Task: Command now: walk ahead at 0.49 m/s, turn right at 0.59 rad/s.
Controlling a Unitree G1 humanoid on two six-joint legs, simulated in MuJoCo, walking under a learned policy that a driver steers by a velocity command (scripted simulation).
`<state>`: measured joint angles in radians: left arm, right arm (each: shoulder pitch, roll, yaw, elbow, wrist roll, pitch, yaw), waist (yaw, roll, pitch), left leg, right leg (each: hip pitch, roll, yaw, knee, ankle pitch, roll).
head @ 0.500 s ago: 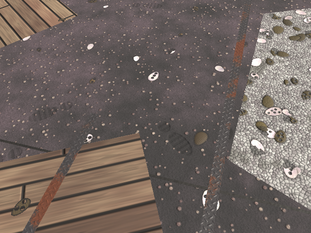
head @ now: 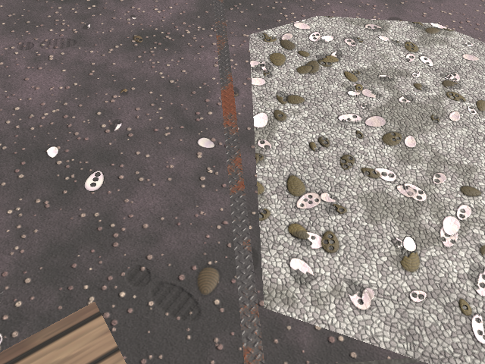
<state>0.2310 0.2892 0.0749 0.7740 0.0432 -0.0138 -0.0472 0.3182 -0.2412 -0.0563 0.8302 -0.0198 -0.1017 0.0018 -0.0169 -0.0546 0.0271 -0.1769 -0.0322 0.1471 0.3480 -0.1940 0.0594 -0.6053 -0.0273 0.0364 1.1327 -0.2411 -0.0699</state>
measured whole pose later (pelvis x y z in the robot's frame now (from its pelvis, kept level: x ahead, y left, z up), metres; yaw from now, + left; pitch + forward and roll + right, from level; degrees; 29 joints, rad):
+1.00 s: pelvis +0.55 -0.07 -0.01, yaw +3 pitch +0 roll +0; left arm 0.24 0.23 0.02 0.85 0.03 -0.09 0.00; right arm 0.26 -0.27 -0.07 0.85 -0.01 -0.03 0.01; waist 0.00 -0.01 0.05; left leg -0.30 -0.14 0.05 0.48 -0.19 0.14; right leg -0.43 -0.03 0.00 1.24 -0.33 -0.02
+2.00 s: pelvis +1.08 +0.02 -0.01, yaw +11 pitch +1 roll -1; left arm 0.41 0.24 0.05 0.95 0.01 -0.05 -0.01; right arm 0.12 -0.23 -0.02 0.78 -0.04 -0.08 0.00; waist 0.05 -0.02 0.03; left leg -0.33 0.00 0.09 0.50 -0.19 0.06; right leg -0.30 0.01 0.01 1.04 -0.39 -0.08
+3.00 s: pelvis +1.30 +0.06 +0.00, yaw +5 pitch +0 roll -1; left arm 0.17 0.26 0.06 0.87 0.01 0.04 0.05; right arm 0.32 -0.22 -0.05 0.88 -0.02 0.02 -0.02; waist -0.02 -0.03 0.02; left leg -0.20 -0.04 -0.02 0.50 -0.30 0.06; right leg -0.43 0.03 -0.06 0.79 -0.39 -0.02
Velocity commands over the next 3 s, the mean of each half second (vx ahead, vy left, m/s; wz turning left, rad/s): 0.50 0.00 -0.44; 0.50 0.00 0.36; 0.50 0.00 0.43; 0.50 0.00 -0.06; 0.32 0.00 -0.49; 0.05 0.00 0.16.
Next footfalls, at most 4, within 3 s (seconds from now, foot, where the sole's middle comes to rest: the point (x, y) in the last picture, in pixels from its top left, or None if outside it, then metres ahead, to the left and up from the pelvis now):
0.30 right None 0.31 -0.13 -0.78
0.86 left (251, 312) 0.63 -0.03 -0.78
1.38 right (283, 218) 0.96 -0.14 -0.78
1.90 left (204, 175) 1.15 0.13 -0.78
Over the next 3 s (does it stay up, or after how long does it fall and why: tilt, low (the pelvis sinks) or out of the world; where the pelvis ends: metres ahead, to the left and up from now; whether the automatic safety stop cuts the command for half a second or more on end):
stays up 1.30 0.06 0.00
